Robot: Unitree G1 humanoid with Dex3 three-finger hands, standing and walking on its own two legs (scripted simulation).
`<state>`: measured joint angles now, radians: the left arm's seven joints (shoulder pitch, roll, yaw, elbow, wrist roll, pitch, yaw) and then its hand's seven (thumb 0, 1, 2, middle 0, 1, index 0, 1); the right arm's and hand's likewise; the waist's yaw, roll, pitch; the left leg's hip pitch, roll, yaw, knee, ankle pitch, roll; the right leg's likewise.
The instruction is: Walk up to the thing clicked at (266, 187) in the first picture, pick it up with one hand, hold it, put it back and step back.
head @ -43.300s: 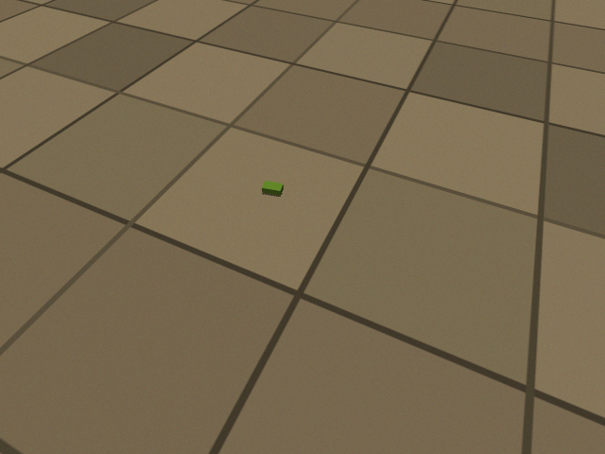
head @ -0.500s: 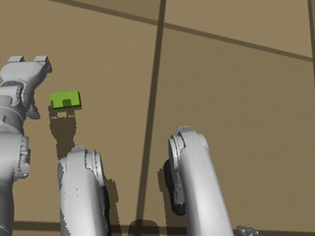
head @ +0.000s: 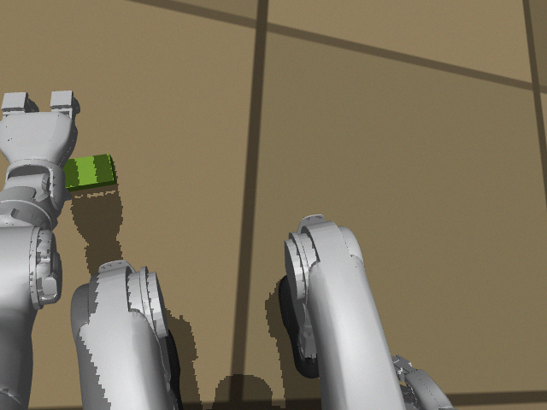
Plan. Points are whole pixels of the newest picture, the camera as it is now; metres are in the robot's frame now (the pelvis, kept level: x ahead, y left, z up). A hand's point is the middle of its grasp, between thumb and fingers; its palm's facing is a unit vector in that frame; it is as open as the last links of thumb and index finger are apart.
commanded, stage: approach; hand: left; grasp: from above
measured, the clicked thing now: (86, 173) +0.51 +0.22 -0.30
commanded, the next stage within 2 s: close in in 0.22 s
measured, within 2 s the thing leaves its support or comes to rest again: neither
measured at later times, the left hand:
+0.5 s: hand (64, 165) +0.48 +0.21 -0.17, palm faces -0.47 +0.01 -0.88, open 13.7 cm
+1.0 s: hand (75, 167) +0.50 +0.22 -0.24, palm faces -0.43 -0.03 -0.90, open 14.1 cm
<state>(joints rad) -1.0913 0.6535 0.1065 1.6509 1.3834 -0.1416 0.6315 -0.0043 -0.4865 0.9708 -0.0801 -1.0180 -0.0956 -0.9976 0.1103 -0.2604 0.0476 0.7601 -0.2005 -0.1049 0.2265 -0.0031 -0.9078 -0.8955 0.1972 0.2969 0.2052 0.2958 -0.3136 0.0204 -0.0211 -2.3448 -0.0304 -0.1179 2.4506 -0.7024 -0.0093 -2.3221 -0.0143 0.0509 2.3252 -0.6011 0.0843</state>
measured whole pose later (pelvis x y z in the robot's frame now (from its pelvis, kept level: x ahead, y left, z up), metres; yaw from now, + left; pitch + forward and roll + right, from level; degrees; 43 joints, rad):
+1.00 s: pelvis +0.01 +0.00 -0.02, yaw -5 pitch +31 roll -12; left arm -1.10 0.84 0.13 1.74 1.42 -0.21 0.65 -0.01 -0.48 0.97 -0.08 -0.97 -0.08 -0.96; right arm 0.16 -0.30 0.17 0.71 -0.28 -0.19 0.28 0.00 -0.90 -0.90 0.20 0.30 0.20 0.30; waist -0.41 -0.05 0.10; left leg -2.36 -0.04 -0.21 2.56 -0.76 -0.02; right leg -2.31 0.00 -0.02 2.37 -0.62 0.09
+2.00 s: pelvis +0.00 +0.01 -0.02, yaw -7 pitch +28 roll -15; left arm -1.11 0.93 0.06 1.78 1.36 -0.23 0.64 -0.01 -0.49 0.96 -0.08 -0.97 -0.08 -0.97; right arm 0.13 -0.36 0.26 0.68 -0.29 -0.26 0.34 0.00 -0.91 -0.91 0.19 0.30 0.20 0.30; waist -0.43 -0.10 0.18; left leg -2.33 -0.04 -0.26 2.59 -0.76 -0.01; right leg -2.25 0.01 -0.06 2.35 -0.61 0.10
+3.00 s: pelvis +0.00 +0.01 -0.01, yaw -8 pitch +27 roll -16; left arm -1.12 0.98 0.05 1.78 1.35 -0.22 0.65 0.00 -0.03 0.63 -0.43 -0.70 -0.45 -0.68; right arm 0.13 -0.37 0.31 0.62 -0.29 -0.26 0.32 0.00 -0.91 -0.90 0.19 0.30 0.20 0.30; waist -0.44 -0.12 0.21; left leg -2.32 -0.03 -0.27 2.56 -0.74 0.00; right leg -2.22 0.01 -0.08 2.31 -0.59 0.09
